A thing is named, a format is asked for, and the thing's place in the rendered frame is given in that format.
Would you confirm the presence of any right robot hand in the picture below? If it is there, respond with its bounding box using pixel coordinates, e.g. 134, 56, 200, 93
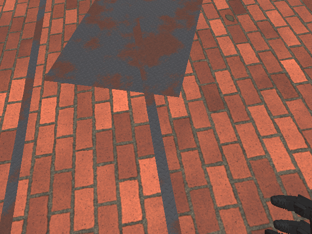
264, 194, 312, 234

